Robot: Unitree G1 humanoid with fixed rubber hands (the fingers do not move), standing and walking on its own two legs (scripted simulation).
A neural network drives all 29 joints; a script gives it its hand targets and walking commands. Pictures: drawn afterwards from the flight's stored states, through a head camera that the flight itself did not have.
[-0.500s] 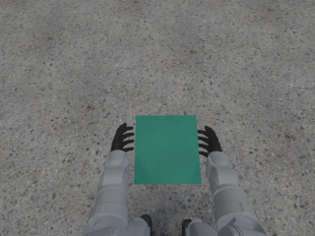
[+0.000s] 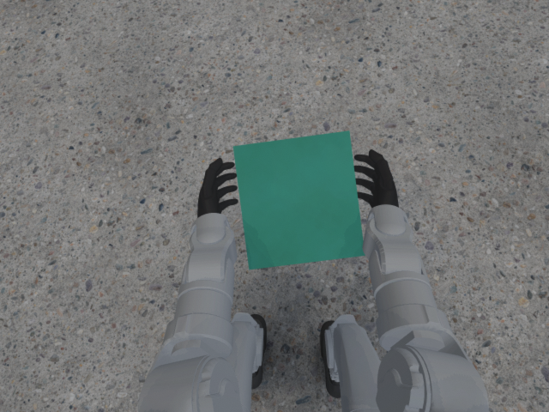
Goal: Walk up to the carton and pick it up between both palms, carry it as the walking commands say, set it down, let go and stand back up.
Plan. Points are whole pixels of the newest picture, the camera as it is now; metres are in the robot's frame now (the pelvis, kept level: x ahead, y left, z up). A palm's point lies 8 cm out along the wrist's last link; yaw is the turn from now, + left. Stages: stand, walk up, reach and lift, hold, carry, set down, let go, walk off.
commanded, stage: set down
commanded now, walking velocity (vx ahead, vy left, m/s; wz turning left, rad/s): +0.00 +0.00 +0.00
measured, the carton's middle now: (295, 199) +0.44 +0.00 -0.17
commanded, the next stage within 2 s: none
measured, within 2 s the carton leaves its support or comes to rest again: neither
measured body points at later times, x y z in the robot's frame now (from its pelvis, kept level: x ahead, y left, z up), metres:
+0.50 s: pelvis +0.00 +0.00 -0.07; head +0.24 -0.02 +0.31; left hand +0.43 +0.13 -0.16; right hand +0.45 -0.13 -0.17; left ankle +0.10 +0.14 -0.65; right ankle +0.08 -0.10 -0.65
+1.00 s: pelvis -0.02 +0.00 -0.14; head +0.25 -0.03 +0.22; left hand +0.46 +0.12 -0.23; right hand +0.48 -0.13 -0.24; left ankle +0.10 +0.14 -0.65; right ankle +0.08 -0.10 -0.65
